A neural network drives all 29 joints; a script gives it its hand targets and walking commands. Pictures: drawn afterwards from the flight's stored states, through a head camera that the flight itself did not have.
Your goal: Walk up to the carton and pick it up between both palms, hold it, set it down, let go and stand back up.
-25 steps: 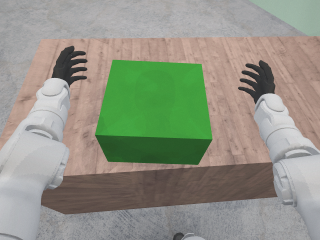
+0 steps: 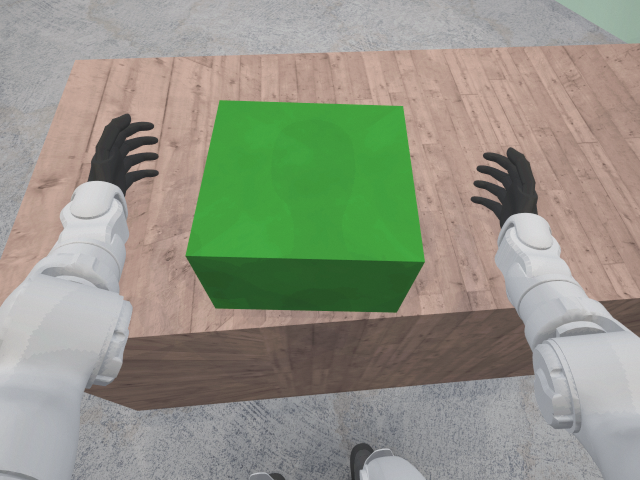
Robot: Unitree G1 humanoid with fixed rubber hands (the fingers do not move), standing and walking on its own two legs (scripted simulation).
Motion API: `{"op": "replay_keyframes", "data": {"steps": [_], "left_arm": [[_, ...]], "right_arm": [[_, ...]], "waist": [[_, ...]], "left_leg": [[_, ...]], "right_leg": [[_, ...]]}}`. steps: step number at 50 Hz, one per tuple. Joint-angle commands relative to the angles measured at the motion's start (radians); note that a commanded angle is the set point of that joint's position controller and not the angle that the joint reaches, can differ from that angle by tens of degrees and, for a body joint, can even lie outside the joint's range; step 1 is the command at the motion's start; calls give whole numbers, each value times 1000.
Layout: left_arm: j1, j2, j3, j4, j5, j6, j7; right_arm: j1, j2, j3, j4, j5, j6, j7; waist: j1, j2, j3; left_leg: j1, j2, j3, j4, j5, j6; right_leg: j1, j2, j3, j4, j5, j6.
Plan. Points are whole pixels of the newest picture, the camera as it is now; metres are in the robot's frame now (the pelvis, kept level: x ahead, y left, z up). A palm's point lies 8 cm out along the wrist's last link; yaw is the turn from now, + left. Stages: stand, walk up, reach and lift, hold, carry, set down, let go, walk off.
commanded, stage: set down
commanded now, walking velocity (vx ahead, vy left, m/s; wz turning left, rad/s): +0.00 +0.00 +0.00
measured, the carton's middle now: (309, 207) +0.49 -0.02 -0.03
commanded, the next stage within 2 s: none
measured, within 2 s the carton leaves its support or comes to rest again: neither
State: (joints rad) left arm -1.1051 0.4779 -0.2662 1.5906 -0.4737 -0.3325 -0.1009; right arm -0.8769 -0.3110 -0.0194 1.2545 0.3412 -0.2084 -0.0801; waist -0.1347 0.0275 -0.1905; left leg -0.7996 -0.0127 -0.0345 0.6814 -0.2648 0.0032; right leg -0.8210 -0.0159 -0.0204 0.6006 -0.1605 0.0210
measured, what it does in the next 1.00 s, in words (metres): stands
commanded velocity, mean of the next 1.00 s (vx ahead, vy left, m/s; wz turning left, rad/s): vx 0.00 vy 0.00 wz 0.00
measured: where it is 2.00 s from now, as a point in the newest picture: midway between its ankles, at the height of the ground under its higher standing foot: outside the picture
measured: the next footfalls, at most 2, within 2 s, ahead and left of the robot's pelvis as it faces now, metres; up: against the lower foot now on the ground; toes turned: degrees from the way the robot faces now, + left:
none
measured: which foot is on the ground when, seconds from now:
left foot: down 0.00-1.00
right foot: down 0.00-1.00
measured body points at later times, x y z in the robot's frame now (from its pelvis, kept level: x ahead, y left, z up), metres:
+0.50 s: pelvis +0.02 -0.01 +0.02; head +0.06 +0.00 +0.47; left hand +0.44 +0.22 +0.06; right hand +0.36 -0.27 +0.05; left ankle +0.02 +0.11 -0.71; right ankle +0.06 -0.13 -0.71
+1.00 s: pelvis +0.02 +0.00 +0.02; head +0.05 +0.01 +0.47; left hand +0.35 +0.23 +0.02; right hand +0.29 -0.25 +0.00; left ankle +0.02 +0.11 -0.71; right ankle +0.06 -0.13 -0.71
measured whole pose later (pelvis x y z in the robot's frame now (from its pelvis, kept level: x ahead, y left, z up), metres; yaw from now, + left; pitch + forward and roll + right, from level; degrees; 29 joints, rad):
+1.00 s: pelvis +0.02 +0.00 +0.02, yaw -1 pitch +5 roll -1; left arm -0.29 0.41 -0.12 0.94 -0.38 -0.41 -0.13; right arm -0.18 -0.19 0.03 0.82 0.34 -0.37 -0.13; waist -0.07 0.00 -0.04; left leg -0.36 0.00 -0.04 0.56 -0.29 0.00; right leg -0.39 0.00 -0.01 0.49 -0.18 0.01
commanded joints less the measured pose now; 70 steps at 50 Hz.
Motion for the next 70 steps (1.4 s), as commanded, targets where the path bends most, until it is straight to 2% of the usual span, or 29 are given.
{"op": "replay_keyframes", "data": {"steps": [1, 5, 6, 7, 8, 9, 10, 12, 16, 17, 18, 19, 21, 24, 26, 27, 29, 32, 37, 39, 42, 44, 47, 54, 55, 59, 65, 68, 70], "left_arm": [[-326, 149, 44, -183, 42, -81, -21], [-234, 209, 144, -476, 76, -36, -9], [-185, 215, 174, -490, 95, -9, -12], [-145, 219, 198, -579, 99, 11, -13], [-117, 229, 215, -570, 111, 31, -18], [-45, 222, 225, -647, 107, 47, -24], [-30, 222, 232, -615, 112, 59, -30], [35, 214, 239, -703, 96, 69, -39], [67, 206, 245, -723, 78, 75, -46], [149, 172, 240, -679, 85, 73, -50], [52, 199, 245, -645, 74, 62, -54], [106, 174, 237, -609, 83, 51, -56], [113, 164, 241, -565, 95, 23, -55], [88, 145, 214, -485, 109, 0, -59], [115, 118, 196, -510, 108, -22, -54], [174, 117, 210, -534, 120, -35, -48], [213, 107, 222, -551, 147, -40, -40], [258, 93, 198, -619, 125, -37, -41], [337, 104, 204, -722, 102, -57, -19], [343, 100, 182, -716, 84, -68, -11], [423, 88, 180, -727, 88, -91, -11], [468, 108, 205, -787, 86, -122, -15], [537, 111, 208, -806, 89, -130, -29], [707, 100, 210, -867, 89, -153, -42], [696, 107, 207, -852, 94, -151, -45], [762, 107, 220, -870, 99, -157, -54], [850, 122, 234, -984, 97, -186, -46], [878, 126, 213, -990, 83, -192, -49], [899, 121, 217, -979, 92, -192, -45]], "right_arm": [[-283, -222, -5, -137, 38, -133, -11], [-202, -273, -4, -339, 90, -158, -11], [-173, -272, -4, -346, 94, -147, -9], [-132, -264, 8, -413, 108, -138, -8], [-120, -259, 1, -414, 101, -121, -12], [-53, -252, 15, -505, 110, -117, -18], [-51, -223, 29, -499, 106, -96, -24], [19, -183, 46, -616, 113, -76, -38], [72, -112, 41, -676, 72, -23, -56], [154, -77, 59, -651, 64, -17, -57], [65, -75, 36, -638, 42, -11, -64], [130, -46, 54, -599, 32, -9, -67], [146, -18, 59, -551, 21, -16, -77], [123, -7, 61, -448, 16, -39, -85], [142, -11, 60, -450, 18, -78, -90], [199, -3, 73, -459, 27, -100, -87], [226, -16, 51, -428, 13, -133, -82], [242, -31, 24, -469, -10, -162, -87], [296, -26, 1, -575, -36, -185, -71], [306, -16, -8, -564, -42, -175, -60], [383, 9, 13, -541, -27, -179, -52], [428, 18, 26, -589, -5, -198, -42], [475, 29, 35, -590, -8, -213, -42], [625, 85, 41, -662, -35, -260, -48], [622, 84, 31, -635, -50, -260, -53], [684, 108, 34, -625, -59, -280, -62], [748, 132, 22, -680, -72, -327, -60], [774, 133, 9, -699, -79, -338, -61], [779, 139, 27, -681, -79, -333, -48]], "waist": [[-27, 94, -748], [2, 103, -894], [9, 97, -820], [26, 94, -862], [18, 76, -783], [20, 52, -825], [22, 31, -742], [27, 1, -740], [35, -7, -549], [40, -25, -458], [39, -24, -406], [39, -30, -351], [48, -15, -285], [35, 20, -230], [32, 50, -256], [51, 59, -283], [45, 77, -266], [15, 52, -289], [39, 24, -262], [41, 33, -232], [47, 50, -211], [76, 61, -231], [70, 32, -187], [93, 18, -107], [79, 20, -78], [90, 20, -28], [100, 21, -40], [84, 14, -2], [109, 20, 24]], "left_leg": [[426, -1, 12, 36, 433, -95], [492, -10, 15, 39, 576, -108], [476, -12, 17, 27, 561, -102], [502, -18, 26, 12, 564, -97], [474, -22, 25, -7, 519, -87], [498, -31, 29, -24, 518, -76], [481, -31, 26, -50, 454, -65], [504, -40, 27, -83, 439, -47], [489, -41, 31, -154, 304, -23], [499, -37, 25, -165, 296, -15], [465, -36, 30, -171, 240, -11], [466, -35, 28, -180, 217, -6], [446, -29, 27, -189, 175, -7], [475, -20, 23, -189, 174, -21], [521, -16, 17, -172, 231, -42], [549, -15, 20, -159, 287, -49], [579, -9, 11, -153, 323, -62], [613, -10, 6, -150, 351, -71], [573, 0, 8, -178, 262, -61], [548, 4, 6, -187, 192, -55], [543, 2, 1, -176, 226, -55], [537, 0, 5, -174, 251, -55], [535, -8, 3, -171, 248, -47], [503, -15, 20, -177, 193, -39], [495, -14, 17, -175, 170, -41], [479, -14, 20, -179, 139, -36], [466, -8, 20, -171, 155, -40], [439, -4, 15, -179, 110, -38], [429, -1, 13, -185, 72, -32]], "right_leg": [[259, 58, -83, 5, 317, 5], [335, 82, -71, -20, 402, 15], [326, 85, -68, -36, 376, 14], [381, 85, -60, -50, 390, 15], [384, 84, -55, -63, 362, 14], [461, 81, -43, -72, 404, 17], [470, 76, -37, -85, 359, 17], [548, 66, -20, -102, 388, 23], [584, 45, 0, -139, 275, 16], [600, 39, 5, -147, 268, 11], [566, 28, 6, -156, 214, 10], [588, 21, 11, -157, 199, 7], [576, 10, 19, -157, 153, 1], [546, 14, 4, -165, 114, -8], [533, 25, -6, -163, 140, -15], [546, 30, -12, -159, 169, -18], [524, 45, -26, -163, 166, -24], [533, 61, -38, -171, 178, -21], [561, 66, -36, -162, 98, -22], [543, 60, -33, -150, 48, -24], [563, 56, -18, -143, 88, -32], [593, 54, -11, -134, 98, -33], [624, 49, -1, -130, 108, -28], [675, 36, 21, -123, 86, -28], [661, 33, 22, -122, 72, -28], [682, 30, 27, -122, 47, -29], [724, 32, 30, -98, 71, -28], [719, 31, 33, -98, 40, -29], [710, 31, 32, -91, -5, -34]]}}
